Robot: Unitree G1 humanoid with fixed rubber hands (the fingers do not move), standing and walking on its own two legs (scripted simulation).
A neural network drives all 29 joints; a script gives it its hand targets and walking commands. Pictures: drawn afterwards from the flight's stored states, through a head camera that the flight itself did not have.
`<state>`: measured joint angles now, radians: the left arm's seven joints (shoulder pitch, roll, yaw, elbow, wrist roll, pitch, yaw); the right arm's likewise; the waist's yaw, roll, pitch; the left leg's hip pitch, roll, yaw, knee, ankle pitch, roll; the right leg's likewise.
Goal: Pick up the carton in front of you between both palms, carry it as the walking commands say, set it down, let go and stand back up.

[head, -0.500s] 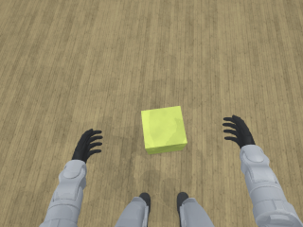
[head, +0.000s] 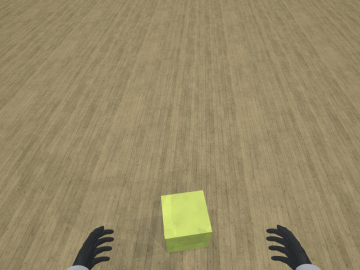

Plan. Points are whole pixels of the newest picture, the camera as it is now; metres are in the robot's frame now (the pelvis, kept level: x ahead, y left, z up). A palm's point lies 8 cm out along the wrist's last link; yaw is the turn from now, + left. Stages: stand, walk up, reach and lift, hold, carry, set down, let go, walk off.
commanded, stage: let go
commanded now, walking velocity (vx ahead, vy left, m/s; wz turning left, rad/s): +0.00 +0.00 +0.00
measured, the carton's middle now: (185, 222) +0.45 +0.00 -0.65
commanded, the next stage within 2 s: stand in 0.34 s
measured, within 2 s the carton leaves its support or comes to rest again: neither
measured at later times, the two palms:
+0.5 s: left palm out of the picture +0.15 +0.28 -0.08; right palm out of the picture +0.14 -0.26 -0.08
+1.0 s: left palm out of the picture +0.15 +0.30 -0.10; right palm out of the picture +0.14 -0.28 -0.08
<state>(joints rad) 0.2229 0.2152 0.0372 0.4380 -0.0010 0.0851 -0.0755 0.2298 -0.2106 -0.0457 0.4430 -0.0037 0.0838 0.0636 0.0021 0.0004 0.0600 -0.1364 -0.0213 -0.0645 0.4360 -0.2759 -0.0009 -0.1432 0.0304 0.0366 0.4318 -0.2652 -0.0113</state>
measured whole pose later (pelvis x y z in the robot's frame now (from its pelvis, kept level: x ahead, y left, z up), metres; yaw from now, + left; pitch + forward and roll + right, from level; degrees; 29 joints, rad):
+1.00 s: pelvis +0.01 +0.02 +0.00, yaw +0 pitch +0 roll +0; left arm 0.14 0.34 0.03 0.81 0.03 0.00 0.02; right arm 0.18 -0.34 -0.03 0.77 -0.03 0.00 -0.02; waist 0.00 -0.01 0.01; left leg -0.15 -0.04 -0.05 0.49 -0.32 0.02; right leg -0.15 0.02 0.05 0.47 -0.30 0.01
